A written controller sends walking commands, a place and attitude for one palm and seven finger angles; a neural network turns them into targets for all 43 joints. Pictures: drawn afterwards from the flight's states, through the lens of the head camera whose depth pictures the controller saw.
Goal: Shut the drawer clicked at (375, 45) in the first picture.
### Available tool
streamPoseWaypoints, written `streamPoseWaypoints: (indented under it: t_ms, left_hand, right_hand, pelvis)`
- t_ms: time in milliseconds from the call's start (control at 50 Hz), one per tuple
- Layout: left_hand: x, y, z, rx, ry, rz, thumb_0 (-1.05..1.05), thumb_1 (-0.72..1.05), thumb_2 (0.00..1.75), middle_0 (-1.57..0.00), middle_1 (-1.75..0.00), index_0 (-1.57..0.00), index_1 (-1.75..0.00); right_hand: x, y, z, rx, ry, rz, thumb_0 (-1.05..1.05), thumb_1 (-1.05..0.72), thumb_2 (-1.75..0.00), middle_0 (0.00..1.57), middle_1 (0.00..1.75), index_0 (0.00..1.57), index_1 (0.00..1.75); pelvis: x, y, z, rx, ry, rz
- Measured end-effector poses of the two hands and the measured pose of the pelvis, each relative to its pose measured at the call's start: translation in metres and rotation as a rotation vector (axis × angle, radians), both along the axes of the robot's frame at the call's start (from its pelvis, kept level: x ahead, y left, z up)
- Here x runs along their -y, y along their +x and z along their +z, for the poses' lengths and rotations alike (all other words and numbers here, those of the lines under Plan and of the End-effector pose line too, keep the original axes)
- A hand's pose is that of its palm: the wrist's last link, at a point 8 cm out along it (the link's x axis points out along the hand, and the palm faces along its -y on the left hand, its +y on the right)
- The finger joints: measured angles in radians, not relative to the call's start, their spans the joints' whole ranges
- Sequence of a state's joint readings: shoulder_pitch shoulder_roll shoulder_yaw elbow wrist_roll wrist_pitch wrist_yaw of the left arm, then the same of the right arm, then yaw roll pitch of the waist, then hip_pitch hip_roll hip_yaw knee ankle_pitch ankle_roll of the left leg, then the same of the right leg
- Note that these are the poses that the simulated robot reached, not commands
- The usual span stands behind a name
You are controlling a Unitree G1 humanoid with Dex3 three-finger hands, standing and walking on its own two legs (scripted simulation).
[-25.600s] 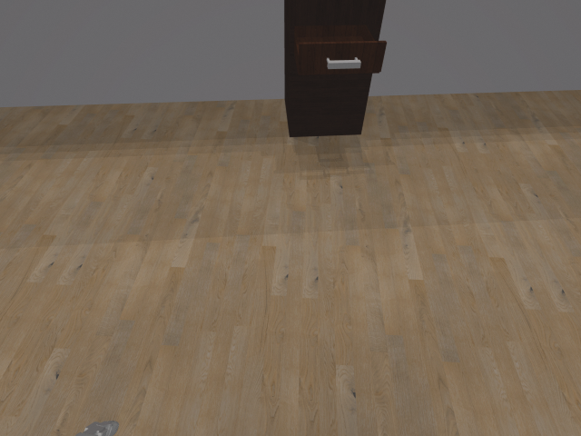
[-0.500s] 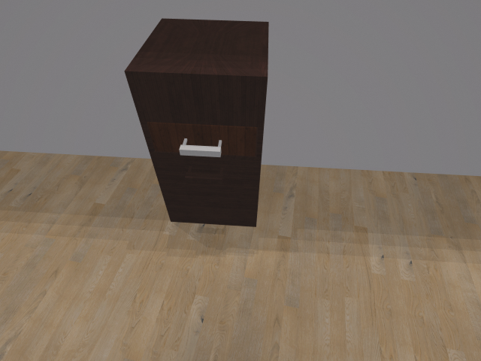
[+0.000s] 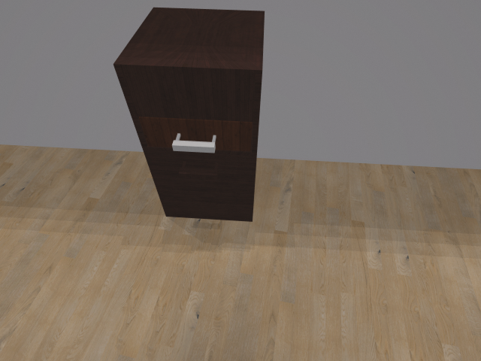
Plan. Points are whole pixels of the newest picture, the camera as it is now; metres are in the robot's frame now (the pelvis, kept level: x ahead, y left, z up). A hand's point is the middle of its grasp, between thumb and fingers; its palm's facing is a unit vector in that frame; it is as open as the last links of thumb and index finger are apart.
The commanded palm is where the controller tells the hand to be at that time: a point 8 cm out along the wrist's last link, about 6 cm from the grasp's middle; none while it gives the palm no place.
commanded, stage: look to check the result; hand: left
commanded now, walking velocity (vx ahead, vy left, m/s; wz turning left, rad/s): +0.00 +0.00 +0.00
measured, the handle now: (195, 141) +0.82 +0.21 -0.22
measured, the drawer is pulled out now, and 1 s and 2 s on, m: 0.00 0.00 0.00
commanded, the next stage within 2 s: stand and wait in 0.32 s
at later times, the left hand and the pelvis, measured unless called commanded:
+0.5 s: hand out of the picture -0.01 +0.15 -0.17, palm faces +0.06 -0.98 -0.18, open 7.3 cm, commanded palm none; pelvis +0.01 -0.01 +0.00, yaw +0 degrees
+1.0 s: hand out of the picture -0.01 +0.15 -0.17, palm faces +0.04 -0.98 -0.19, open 7.3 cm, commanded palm none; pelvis +0.02 -0.01 +0.00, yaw -1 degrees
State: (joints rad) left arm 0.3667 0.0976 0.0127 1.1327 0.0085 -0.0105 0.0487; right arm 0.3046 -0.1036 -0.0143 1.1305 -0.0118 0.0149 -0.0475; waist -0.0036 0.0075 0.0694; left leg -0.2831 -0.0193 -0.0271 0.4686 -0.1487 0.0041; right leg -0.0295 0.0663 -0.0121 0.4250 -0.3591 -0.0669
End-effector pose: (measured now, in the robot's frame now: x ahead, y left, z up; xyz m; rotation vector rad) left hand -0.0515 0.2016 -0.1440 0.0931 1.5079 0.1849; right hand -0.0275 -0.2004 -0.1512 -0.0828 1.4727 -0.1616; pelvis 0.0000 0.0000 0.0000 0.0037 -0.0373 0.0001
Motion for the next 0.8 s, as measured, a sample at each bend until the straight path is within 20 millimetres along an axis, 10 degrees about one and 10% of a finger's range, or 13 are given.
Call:
streamPoseWaypoints:
  t_ms: [800]
  left_hand:
    - [0.003,0.037,0.000,0.041,0.013,-0.024,0.00,0.91,0.89,-0.20,-0.30,-0.20,-0.30]
  right_hand:
    - [0.015,0.024,0.000,0.020,-0.017,-0.003,0.00,-0.91,-0.90,0.20,0.30,0.20,0.30]
  pelvis:
    - [0.008,0.018,0.000,0.001,0.011,-0.015]
